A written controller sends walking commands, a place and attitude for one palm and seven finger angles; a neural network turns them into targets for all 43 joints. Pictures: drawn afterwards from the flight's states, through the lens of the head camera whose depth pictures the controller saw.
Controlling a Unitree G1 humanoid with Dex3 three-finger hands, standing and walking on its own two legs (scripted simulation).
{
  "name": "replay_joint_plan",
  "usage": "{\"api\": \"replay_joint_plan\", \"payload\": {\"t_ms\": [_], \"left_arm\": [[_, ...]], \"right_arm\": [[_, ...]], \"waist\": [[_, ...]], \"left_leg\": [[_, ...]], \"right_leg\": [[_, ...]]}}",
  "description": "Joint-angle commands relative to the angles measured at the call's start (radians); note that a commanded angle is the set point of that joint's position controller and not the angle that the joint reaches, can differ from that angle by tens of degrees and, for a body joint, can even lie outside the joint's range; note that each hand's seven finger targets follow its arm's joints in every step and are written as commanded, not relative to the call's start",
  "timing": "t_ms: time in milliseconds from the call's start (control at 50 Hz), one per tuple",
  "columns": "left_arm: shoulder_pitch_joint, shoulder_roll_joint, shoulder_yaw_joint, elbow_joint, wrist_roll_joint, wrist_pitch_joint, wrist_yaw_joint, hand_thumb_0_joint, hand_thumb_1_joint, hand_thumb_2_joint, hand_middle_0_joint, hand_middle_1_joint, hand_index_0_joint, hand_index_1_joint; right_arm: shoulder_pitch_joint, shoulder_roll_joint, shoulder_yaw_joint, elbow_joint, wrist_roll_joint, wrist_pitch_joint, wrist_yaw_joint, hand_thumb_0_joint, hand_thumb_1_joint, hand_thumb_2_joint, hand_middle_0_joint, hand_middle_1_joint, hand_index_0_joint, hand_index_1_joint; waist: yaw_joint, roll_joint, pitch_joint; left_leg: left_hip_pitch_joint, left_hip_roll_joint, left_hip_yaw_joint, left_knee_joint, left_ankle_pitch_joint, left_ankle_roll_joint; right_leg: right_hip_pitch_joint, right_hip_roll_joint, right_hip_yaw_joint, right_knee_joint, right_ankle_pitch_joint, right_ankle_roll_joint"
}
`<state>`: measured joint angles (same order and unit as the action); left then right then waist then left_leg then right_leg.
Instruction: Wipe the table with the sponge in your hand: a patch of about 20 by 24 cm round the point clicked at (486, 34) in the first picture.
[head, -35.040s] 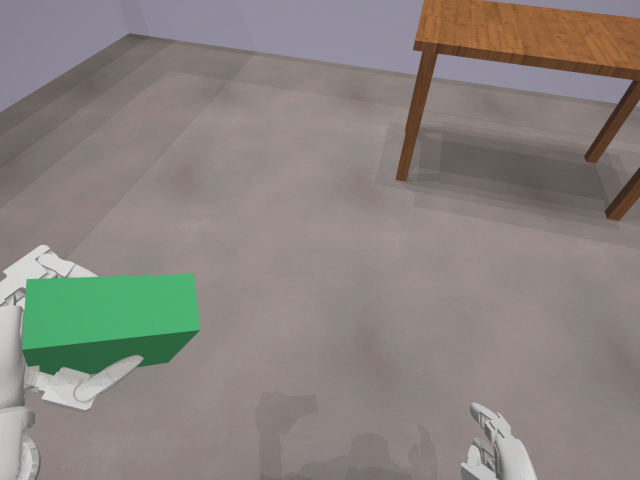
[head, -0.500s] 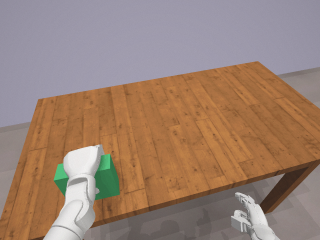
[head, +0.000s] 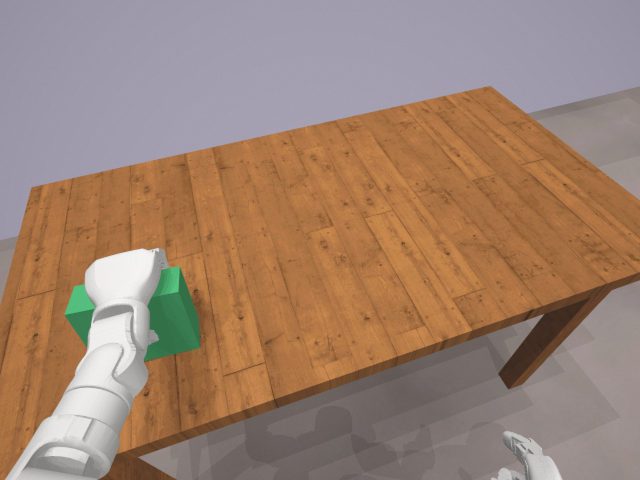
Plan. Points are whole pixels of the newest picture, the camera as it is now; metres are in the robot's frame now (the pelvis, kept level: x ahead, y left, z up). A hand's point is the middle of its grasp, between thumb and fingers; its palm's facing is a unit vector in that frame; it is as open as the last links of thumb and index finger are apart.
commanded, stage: wipe forward along the middle lane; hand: left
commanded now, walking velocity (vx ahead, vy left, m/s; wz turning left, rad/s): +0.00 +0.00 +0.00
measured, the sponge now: (145, 328) +0.32 +0.29 -0.03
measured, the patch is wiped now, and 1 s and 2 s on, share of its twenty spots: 1.00 1.00 1.00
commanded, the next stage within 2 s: slide back across to the first lane in 0.60 s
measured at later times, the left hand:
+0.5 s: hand (134, 273) +0.38 +0.32 +0.02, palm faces -0.10 +0.00 -0.99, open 9.8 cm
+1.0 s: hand (126, 257) +0.41 +0.34 +0.02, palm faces -0.07 -0.01 -1.00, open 9.8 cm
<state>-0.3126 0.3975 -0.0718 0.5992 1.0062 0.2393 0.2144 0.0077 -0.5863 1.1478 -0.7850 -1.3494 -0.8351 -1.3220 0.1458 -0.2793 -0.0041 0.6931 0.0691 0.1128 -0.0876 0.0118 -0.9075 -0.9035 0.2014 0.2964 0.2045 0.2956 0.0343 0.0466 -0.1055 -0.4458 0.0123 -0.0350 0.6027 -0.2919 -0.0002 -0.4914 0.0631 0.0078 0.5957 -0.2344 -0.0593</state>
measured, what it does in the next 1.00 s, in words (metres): stands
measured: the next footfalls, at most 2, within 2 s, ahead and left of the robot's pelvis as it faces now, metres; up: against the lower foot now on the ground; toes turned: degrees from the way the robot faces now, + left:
none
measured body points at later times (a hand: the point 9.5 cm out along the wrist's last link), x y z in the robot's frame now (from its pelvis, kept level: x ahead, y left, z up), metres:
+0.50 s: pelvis +0.00 +0.02 +0.00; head +0.04 +0.01 +0.44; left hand +0.38 +0.31 +0.08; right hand +0.14 -0.23 -0.13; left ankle +0.01 +0.14 -0.73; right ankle +0.04 -0.08 -0.73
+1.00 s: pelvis +0.01 +0.04 +0.00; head +0.05 +0.04 +0.44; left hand +0.41 +0.33 +0.08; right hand +0.10 -0.23 -0.13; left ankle +0.01 +0.14 -0.73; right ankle +0.04 -0.08 -0.73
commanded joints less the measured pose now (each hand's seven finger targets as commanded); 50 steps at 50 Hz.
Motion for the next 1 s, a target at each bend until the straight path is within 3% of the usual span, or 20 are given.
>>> {"api": "replay_joint_plan", "payload": {"t_ms": [0,40,120,240,320,340,400,440,520,540,560,600,640,700,740,760,820,840,920,980], "left_arm": [[-0.223,0.237,0.075,-0.007,0.03,0.013,0.038,0.0,0.1,1.3,-1.2,-1.6,-1.2,-1.6],[-0.241,0.291,0.117,0.01,0.029,0.009,0.041,0.0,0.1,1.3,-1.2,-1.6,-1.2,-1.6],[-0.285,0.268,0.088,0.065,0.047,-0.01,0.046,0.0,0.1,1.3,-1.2,-1.6,-1.2,-1.6],[-0.398,0.304,0.107,0.129,0.063,-0.034,0.057,0.0,0.1,1.3,-1.2,-1.6,-1.2,-1.6],[-0.433,0.239,0.053,0.168,0.061,-0.04,0.064,0.0,0.1,1.3,-1.2,-1.6,-1.2,-1.6],[-0.447,0.278,0.092,0.179,0.061,-0.042,0.069,0.0,0.1,1.3,-1.2,-1.6,-1.2,-1.6],[-0.512,0.225,0.035,0.218,0.073,-0.048,0.075,0.0,0.1,1.3,-1.2,-1.6,-1.2,-1.6],[-0.518,0.269,0.078,0.239,0.08,-0.054,0.083,0.0,0.1,1.3,-1.2,-1.6,-1.2,-1.6],[-0.554,0.2,0.024,0.271,0.082,-0.056,0.096,0.0,0.1,1.3,-1.2,-1.6,-1.2,-1.6],[-0.571,0.246,0.066,0.274,0.079,-0.058,0.1,0.0,0.1,1.3,-1.2,-1.6,-1.2,-1.6],[-0.591,0.24,0.046,0.287,0.086,-0.056,0.102,0.0,0.1,1.3,-1.2,-1.6,-1.2,-1.6],[-0.596,0.225,0.038,0.313,0.08,-0.05,0.107,0.0,0.1,1.3,-1.2,-1.6,-1.2,-1.6],[-0.623,0.273,0.076,0.319,0.081,-0.051,0.111,0.0,0.1,1.3,-1.2,-1.6,-1.2,-1.6],[-0.613,0.235,0.039,0.332,0.084,-0.044,0.109,0.0,0.1,1.3,-1.2,-1.6,-1.2,-1.6],[-0.616,0.319,0.105,0.319,0.088,-0.045,0.109,0.0,0.1,1.3,-1.2,-1.6,-1.2,-1.6],[-0.631,0.315,0.089,0.289,0.088,-0.049,0.109,0.0,0.1,1.3,-1.2,-1.6,-1.2,-1.6],[-0.614,0.345,0.106,0.286,0.084,-0.049,0.106,0.0,0.1,1.3,-1.2,-1.6,-1.2,-1.6],[-0.603,0.392,0.15,0.284,0.081,-0.05,0.106,0.0,0.1,1.3,-1.2,-1.6,-1.2,-1.6],[-0.584,0.39,0.129,0.249,0.099,-0.05,0.1,0.0,0.1,1.3,-1.2,-1.6,-1.2,-1.6],[-0.538,0.389,0.131,0.251,0.094,-0.043,0.088,0.0,0.1,1.3,-1.2,-1.6,-1.2,-1.6]], "right_arm": [[-0.109,-0.117,-0.04,-0.143,0.0,-0.049,-0.01,0.0,-0.9,-0.9,0.2,0.3,0.2,0.3],[-0.102,-0.125,-0.041,-0.137,0.001,-0.048,-0.008,0.0,-0.9,-0.9,0.2,0.3,0.2,0.3],[-0.076,-0.123,-0.045,-0.126,0.0,-0.048,-0.005,0.0,-0.9,-0.9,0.2,0.3,0.2,0.3],[-0.049,-0.128,-0.048,-0.109,-0.001,-0.044,-0.003,0.0,-0.9,-0.9,0.2,0.3,0.2,0.3],[-0.03,-0.122,-0.049,-0.107,0.0,-0.041,0.002,0.0,-0.9,-0.9,0.2,0.3,0.2,0.3],[-0.026,-0.126,-0.051,-0.101,0.0,-0.039,0.001,0.0,-0.9,-0.9,0.2,0.3,0.2,0.3],[-0.011,-0.121,-0.05,-0.095,-0.002,-0.036,0.004,0.0,-0.9,-0.9,0.2,0.3,0.2,0.3],[-0.005,-0.127,-0.051,-0.089,-0.004,-0.031,0.005,0.0,-0.9,-0.9,0.2,0.3,0.2,0.3],[0.016,-0.12,-0.056,-0.082,-0.005,-0.027,0.01,0.0,-0.9,-0.9,0.2,0.3,0.2,0.3],[0.017,-0.125,-0.056,-0.079,-0.005,-0.025,0.01,0.0,-0.9,-0.9,0.2,0.3,0.2,0.3],[0.028,-0.126,-0.056,-0.076,-0.006,-0.023,0.009,0.0,-0.9,-0.9,0.2,0.3,0.2,0.3],[0.031,-0.123,-0.055,-0.072,-0.005,-0.022,0.013,0.0,-0.9,-0.9,0.2,0.3,0.2,0.3],[0.03,-0.129,-0.055,-0.068,-0.006,-0.018,0.013,0.0,-0.9,-0.9,0.2,0.3,0.2,0.3],[0.042,-0.123,-0.055,-0.073,-0.006,-0.015,0.017,0.0,-0.9,-0.9,0.2,0.3,0.2,0.3],[0.033,-0.131,-0.055,-0.075,-0.006,-0.01,0.016,0.0,-0.9,-0.9,0.2,0.3,0.2,0.3],[0.042,-0.126,-0.054,-0.083,-0.006,-0.009,0.015,0.0,-0.9,-0.9,0.2,0.3,0.2,0.3],[0.036,-0.129,-0.054,-0.085,-0.002,-0.007,0.013,0.0,-0.9,-0.9,0.2,0.3,0.2,0.3],[0.029,-0.134,-0.053,-0.084,-0.002,-0.005,0.012,0.0,-0.9,-0.9,0.2,0.3,0.2,0.3],[0.027,-0.13,-0.055,-0.089,0.001,-0.008,0.016,0.0,-0.9,-0.9,0.2,0.3,0.2,0.3],[0.024,-0.133,-0.054,-0.093,0.003,-0.005,0.019,0.0,-0.9,-0.9,0.2,0.3,0.2,0.3]], "waist": [[-0.014,-0.136,-0.149],[-0.01,-0.131,-0.15],[-0.024,-0.13,-0.157],[-0.038,-0.113,-0.187],[-0.049,-0.1,-0.214],[-0.046,-0.107,-0.221],[-0.071,-0.108,-0.191],[-0.058,-0.108,-0.218],[-0.075,-0.11,-0.228],[-0.07,-0.105,-0.239],[-0.081,-0.111,-0.242],[-0.079,-0.098,-0.229],[-0.075,-0.087,-0.247],[-0.071,-0.067,-0.255],[-0.052,-0.061,-0.273],[-0.056,-0.039,-0.305],[-0.056,-0.071,-0.287],[-0.043,-0.084,-0.289],[-0.034,-0.012,-0.286],[-0.031,-0.02,-0.267]], "left_leg": [[-0.071,-0.053,0.036,-0.05,-0.012,0.04],[-0.079,-0.054,0.029,-0.054,-0.02,0.04],[-0.086,-0.05,0.034,-0.045,-0.014,0.042],[-0.077,-0.044,0.031,-0.046,-0.008,0.045],[-0.068,-0.039,0.036,-0.035,0.01,0.042],[-0.07,-0.039,0.028,-0.039,0.017,0.042],[-0.072,-0.035,0.031,-0.031,-0.001,0.044],[-0.074,-0.032,0.021,-0.032,0.019,0.043],[-0.063,-0.027,0.023,-0.017,0.036,0.042],[-0.065,-0.025,0.016,-0.021,0.04,0.041],[-0.063,-0.025,0.017,-0.016,0.043,0.043],[-0.068,-0.024,0.017,-0.016,0.041,0.041],[-0.07,-0.021,0.012,-0.017,0.05,0.04],[-0.064,-0.024,0.015,-0.017,0.049,0.039],[-0.059,-0.023,0.005,-0.025,0.057,0.04],[-0.044,-0.025,0.009,-0.024,0.076,0.044],[-0.051,-0.027,0.015,-0.034,0.063,0.045],[-0.057,-0.027,0.006,-0.041,0.065,0.046],[-0.015,-0.028,0.011,-0.056,0.094,0.044],[-0.001,-0.029,0.009,-0.062,0.112,0.044]], "right_leg": [[0.197,-0.063,0.131,-0.145,0.01,0.013],[0.196,-0.058,0.137,-0.15,-0.015,0.01],[0.169,-0.06,0.11,-0.137,-0.004,0.014],[0.134,-0.053,0.08,-0.126,-0.014,0.011],[0.119,-0.053,0.056,-0.11,0.027,0.014],[0.12,-0.048,0.052,-0.107,0.026,0.011],[0.068,-0.049,0.036,-0.105,0.005,0.014],[0.074,-0.044,0.032,-0.092,0.02,0.006],[0.039,-0.04,0.013,-0.079,0.034,0.008],[0.044,-0.038,0.014,-0.076,0.034,0.004],[0.036,-0.037,0.009,-0.071,0.033,0.007],[0.021,-0.037,0.005,-0.07,0.032,0.005],[0.028,-0.037,0.006,-0.066,0.035,0.002],[0.025,-0.035,-0.001,-0.066,0.025,0.002],[0.05,-0.035,0.006,-0.066,0.021,-0.003],[0.074,-0.035,0.004,-0.06,0.045,-0.002],[0.101,-0.038,0.015,-0.081,0.047,0.005],[0.117,-0.038,0.016,-0.081,0.042,0.002],[0.127,-0.038,0.011,-0.085,0.059,-0.004],[0.141,-0.035,0.008,-0.094,0.078,-0.005]]}}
